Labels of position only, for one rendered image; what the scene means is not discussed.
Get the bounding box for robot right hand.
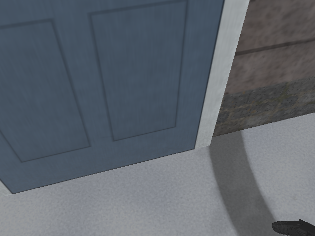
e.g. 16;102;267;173
272;219;315;236

